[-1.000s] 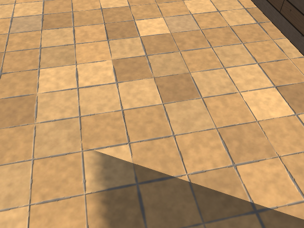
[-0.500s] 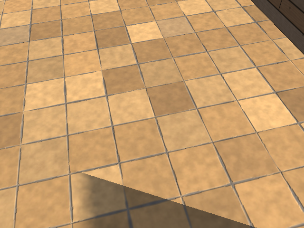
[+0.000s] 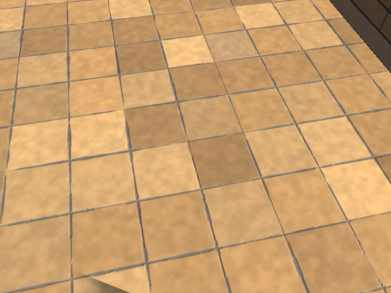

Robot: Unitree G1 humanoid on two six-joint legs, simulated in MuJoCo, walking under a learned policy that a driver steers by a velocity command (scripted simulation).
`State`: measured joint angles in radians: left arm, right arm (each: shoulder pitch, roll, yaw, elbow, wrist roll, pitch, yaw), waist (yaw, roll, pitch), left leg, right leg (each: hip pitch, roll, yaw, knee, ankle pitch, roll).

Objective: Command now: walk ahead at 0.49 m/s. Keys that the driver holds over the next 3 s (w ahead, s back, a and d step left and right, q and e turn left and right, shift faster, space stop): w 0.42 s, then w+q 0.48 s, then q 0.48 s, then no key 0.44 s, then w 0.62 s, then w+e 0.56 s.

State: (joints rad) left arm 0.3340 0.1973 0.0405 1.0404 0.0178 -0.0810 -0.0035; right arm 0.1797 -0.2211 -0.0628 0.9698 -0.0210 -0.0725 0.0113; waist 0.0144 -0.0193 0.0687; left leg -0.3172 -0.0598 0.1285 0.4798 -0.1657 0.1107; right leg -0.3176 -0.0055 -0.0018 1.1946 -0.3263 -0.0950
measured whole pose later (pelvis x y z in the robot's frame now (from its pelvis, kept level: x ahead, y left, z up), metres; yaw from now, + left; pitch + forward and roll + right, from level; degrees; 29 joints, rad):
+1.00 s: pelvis +0.56 +0.00 -0.02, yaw +16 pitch +1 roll +0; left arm 0.41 0.19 0.05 1.02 0.01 -0.07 0.03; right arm 0.05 -0.20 -0.06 0.85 -0.05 -0.04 0.03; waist 0.02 0.00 0.07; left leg -0.45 -0.05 0.14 0.59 -0.14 0.17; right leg -0.03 -0.07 -0.28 0.78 -0.45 0.00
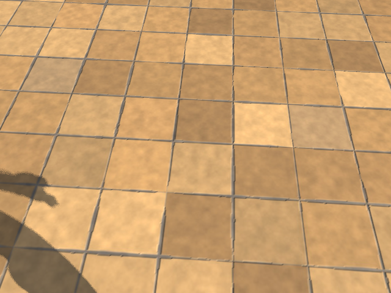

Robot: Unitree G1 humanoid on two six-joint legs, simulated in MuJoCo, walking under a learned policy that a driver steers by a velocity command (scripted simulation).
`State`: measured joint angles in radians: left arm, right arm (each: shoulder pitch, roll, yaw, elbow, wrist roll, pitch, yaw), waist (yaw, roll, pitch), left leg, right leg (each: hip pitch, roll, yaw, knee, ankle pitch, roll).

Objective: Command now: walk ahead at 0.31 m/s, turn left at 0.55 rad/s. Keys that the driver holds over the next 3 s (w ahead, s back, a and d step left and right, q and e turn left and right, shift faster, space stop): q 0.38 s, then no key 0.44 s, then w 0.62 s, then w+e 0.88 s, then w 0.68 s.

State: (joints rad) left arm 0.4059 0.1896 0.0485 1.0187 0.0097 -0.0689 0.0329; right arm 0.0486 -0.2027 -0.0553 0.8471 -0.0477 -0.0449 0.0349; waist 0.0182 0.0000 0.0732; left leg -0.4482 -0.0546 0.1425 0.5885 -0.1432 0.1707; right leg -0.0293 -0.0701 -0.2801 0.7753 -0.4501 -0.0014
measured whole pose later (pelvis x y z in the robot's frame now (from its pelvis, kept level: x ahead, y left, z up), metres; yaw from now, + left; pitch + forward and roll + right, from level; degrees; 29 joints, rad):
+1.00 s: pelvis +0.17 -0.03 +0.02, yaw +19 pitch -1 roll +0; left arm 0.27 0.26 0.03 0.84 0.01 0.03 0.00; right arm 0.25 -0.26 -0.02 0.92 -0.03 0.01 -0.01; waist 0.00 -0.01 0.02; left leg -0.09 -0.05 -0.02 0.42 -0.32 0.05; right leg -0.23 0.03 0.01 0.53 -0.32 -0.05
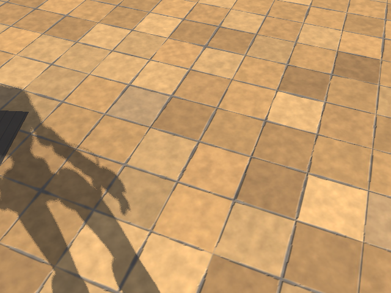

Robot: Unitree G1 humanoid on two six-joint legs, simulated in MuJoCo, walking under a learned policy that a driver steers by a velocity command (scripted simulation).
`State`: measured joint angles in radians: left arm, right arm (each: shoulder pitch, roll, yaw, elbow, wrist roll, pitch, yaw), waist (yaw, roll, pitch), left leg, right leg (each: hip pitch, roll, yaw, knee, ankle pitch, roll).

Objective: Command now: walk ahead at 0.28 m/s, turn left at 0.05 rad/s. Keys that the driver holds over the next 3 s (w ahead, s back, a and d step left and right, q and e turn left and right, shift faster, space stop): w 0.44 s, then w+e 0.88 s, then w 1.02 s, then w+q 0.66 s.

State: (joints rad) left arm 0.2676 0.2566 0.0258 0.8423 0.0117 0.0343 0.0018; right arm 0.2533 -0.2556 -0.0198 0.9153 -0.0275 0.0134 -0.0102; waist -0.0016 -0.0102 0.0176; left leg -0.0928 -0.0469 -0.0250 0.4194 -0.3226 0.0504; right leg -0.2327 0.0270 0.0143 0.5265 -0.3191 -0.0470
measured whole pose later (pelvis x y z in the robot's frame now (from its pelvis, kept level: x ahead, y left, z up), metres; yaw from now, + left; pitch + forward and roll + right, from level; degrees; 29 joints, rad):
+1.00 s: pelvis +0.46 -0.03 +0.00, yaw -15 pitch +1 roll +0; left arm 0.32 0.30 0.07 0.86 0.02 -0.03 -0.02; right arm 0.16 -0.24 -0.03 0.83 -0.03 -0.08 0.00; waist 0.03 -0.04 0.04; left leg -0.28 0.00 0.10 0.43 -0.17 0.04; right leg -0.41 0.00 0.02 1.12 -0.34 -0.08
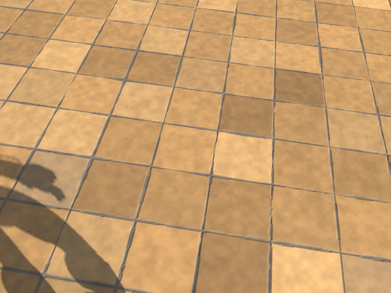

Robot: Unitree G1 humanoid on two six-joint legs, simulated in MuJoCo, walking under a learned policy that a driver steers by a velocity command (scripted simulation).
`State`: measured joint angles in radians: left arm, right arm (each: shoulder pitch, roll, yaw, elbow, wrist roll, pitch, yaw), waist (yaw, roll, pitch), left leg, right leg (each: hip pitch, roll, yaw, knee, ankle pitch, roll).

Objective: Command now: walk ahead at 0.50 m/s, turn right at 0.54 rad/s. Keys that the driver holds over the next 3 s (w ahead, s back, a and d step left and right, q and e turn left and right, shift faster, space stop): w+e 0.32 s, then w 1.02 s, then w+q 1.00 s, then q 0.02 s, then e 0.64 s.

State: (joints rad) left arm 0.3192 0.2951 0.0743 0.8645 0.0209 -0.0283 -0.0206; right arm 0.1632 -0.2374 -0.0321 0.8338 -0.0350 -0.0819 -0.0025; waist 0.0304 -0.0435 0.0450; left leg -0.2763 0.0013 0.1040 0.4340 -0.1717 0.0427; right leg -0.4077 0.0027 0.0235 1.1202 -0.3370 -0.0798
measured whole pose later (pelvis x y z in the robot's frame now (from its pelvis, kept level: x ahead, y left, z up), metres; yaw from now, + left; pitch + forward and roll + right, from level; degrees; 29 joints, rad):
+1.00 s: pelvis +0.53 -0.12 -0.02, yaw -18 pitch +0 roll +0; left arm 0.43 0.24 0.03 1.00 0.01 -0.06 0.01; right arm 0.08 -0.23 -0.03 0.80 -0.04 -0.07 0.01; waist 0.04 -0.01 0.06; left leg -0.44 -0.02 0.10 0.57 -0.13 0.10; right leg -0.04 0.08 0.01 0.81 -0.44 -0.09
